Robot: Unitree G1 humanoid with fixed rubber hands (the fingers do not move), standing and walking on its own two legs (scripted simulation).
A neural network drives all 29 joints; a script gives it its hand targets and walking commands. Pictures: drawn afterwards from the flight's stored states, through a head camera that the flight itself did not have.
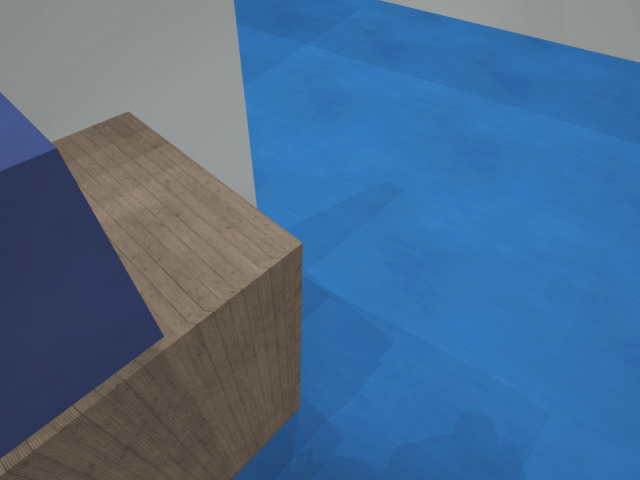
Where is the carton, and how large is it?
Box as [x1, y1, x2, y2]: [0, 92, 163, 457]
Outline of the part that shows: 0,92 1,457 161,338 163,335 57,149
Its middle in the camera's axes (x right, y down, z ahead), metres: -0.34 +0.01 +0.38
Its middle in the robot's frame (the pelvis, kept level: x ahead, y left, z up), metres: +0.30 +0.35 +0.16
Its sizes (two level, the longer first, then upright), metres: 0.240 0.186 0.281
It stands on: a pedestal, 0.78 m high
